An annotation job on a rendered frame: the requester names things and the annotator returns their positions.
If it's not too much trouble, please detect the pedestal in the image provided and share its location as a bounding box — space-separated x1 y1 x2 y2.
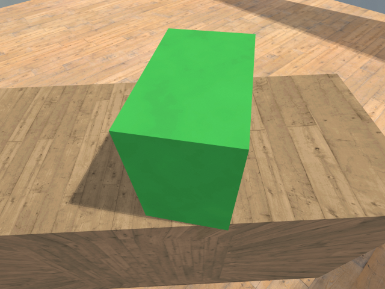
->
0 73 385 289

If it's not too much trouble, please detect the carton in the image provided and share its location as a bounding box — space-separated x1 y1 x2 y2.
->
109 28 256 230

